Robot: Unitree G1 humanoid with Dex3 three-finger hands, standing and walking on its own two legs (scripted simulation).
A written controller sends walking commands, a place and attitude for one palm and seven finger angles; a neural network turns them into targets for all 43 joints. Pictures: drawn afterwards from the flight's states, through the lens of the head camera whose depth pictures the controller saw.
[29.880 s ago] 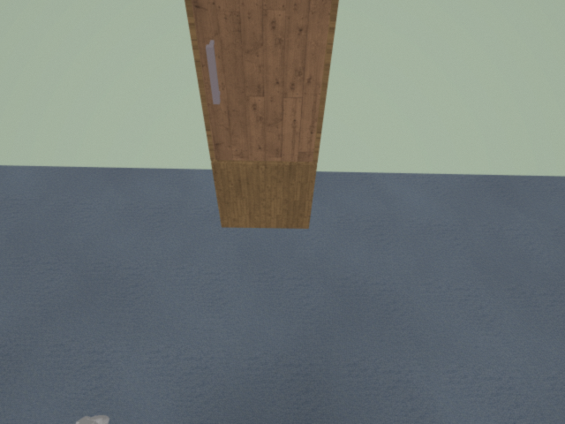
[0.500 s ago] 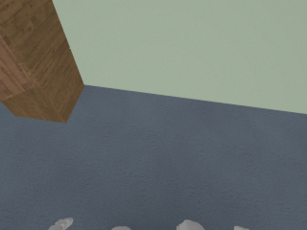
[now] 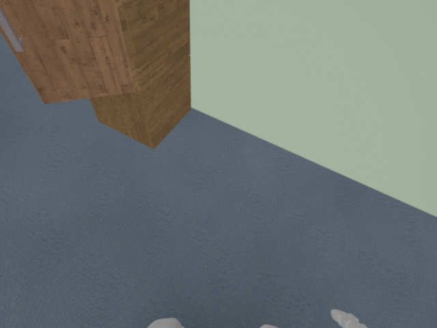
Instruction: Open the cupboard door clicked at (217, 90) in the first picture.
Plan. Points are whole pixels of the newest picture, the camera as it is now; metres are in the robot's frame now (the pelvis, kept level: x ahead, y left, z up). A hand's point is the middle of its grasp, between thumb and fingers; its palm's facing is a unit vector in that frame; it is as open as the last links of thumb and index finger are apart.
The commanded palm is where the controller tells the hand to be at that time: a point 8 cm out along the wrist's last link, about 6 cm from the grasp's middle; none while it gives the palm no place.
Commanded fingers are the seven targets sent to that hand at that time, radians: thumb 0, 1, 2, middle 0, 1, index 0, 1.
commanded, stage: turn to face it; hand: left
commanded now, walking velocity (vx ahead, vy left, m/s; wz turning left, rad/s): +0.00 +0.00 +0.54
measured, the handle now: (5, 20) +0.88 +0.71 +0.02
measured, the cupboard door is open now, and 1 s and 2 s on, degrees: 46 46 46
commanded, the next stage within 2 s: take the last steps up to it in 0.50 s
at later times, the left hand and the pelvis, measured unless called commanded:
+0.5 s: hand out of the picture +0.04 +0.16 -0.14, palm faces +0.24 -0.94 -0.25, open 7.4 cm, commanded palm none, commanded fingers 0.00 0.90 0.90 -0.20 -0.30 -0.20 -0.30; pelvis +0.01 -0.05 +0.02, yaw +14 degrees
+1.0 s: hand out of the picture +0.04 +0.20 -0.14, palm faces +0.38 -0.90 -0.22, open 7.4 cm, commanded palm none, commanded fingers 0.00 0.90 0.90 -0.20 -0.30 -0.20 -0.30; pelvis +0.05 -0.02 +0.02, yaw +21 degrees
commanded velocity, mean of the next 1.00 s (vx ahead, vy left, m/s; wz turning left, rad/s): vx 0.13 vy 0.06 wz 0.29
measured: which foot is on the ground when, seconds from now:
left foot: down 0.00-0.34, up 0.36-0.66, down 0.68-1.00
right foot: up 0.00-0.32, down 0.34-0.68, up 0.70-1.00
